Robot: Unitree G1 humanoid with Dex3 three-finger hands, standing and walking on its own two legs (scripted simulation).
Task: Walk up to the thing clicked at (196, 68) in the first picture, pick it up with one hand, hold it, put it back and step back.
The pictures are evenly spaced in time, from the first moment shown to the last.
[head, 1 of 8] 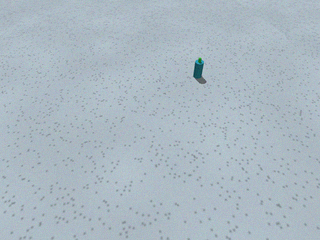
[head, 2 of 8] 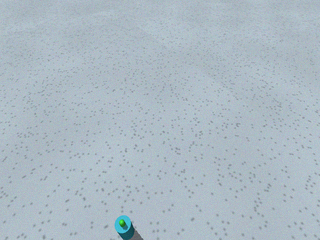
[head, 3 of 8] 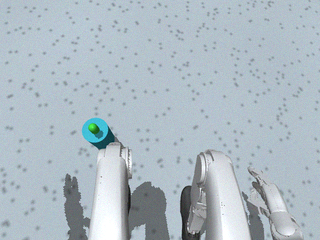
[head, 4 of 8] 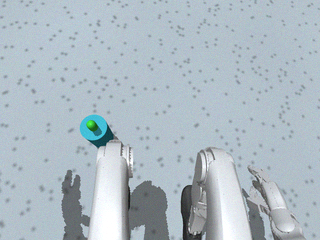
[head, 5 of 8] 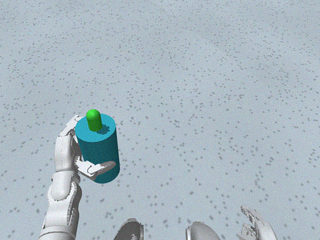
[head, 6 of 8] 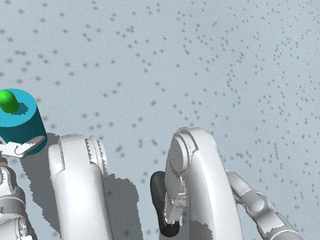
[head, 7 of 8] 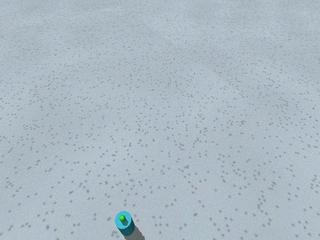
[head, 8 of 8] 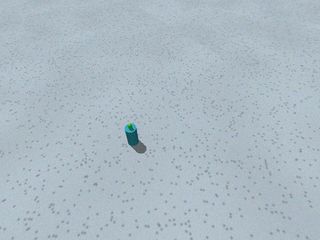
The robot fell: no
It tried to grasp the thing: yes
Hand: left
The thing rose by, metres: 0.70
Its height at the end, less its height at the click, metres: +0.00
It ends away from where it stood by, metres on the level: 0.02
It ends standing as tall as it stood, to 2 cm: yes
